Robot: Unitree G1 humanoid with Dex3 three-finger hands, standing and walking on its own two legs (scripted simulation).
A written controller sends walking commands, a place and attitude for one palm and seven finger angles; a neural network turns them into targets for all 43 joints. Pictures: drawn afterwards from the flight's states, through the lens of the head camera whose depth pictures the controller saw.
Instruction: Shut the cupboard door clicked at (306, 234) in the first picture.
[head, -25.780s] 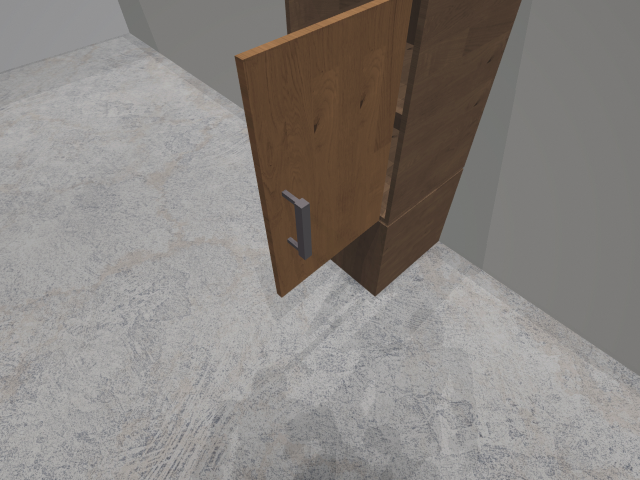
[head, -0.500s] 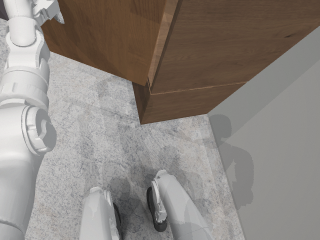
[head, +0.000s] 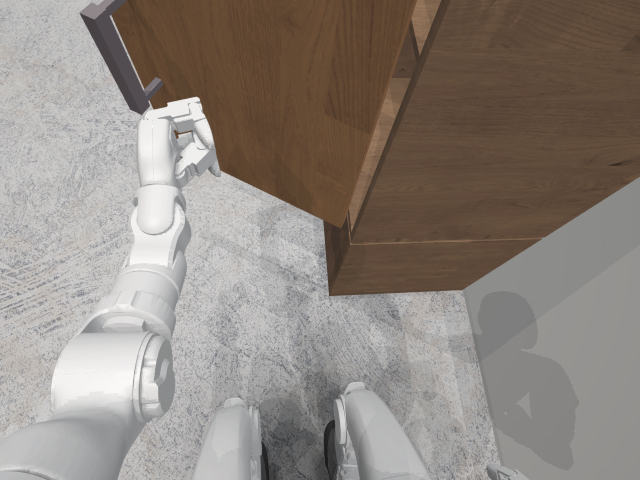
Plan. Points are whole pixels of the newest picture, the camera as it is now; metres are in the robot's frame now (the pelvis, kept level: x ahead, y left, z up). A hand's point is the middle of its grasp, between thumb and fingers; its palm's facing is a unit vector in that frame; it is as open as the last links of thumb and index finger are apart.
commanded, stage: pull the fist back off the door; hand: left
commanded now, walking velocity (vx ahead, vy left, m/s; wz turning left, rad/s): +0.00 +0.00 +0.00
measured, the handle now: (129, 56) +0.66 +0.20 +0.03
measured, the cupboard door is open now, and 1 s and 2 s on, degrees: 60 60 60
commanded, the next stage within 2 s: draw the hand back to the body in 0.04 s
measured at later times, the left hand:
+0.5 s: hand (145, 185) +0.41 +0.14 +0.11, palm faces +0.04 -1.00 -0.04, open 3.1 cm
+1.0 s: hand out of the picture +0.29 +0.22 +0.21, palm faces +0.24 -0.93 -0.28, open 3.6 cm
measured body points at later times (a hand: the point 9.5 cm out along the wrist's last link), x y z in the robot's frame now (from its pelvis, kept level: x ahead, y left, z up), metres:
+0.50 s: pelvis +0.01 +0.00 +0.06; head +0.10 -0.01 +0.50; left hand +0.40 +0.19 +0.11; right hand +0.06 -0.24 -0.07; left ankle +0.00 +0.11 -0.61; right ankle +0.02 -0.10 -0.61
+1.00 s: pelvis +0.03 +0.01 +0.12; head +0.02 -0.01 +0.57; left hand +0.27 +0.27 +0.23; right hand +0.24 -0.20 +0.05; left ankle +0.00 +0.11 -0.61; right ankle +0.02 -0.10 -0.61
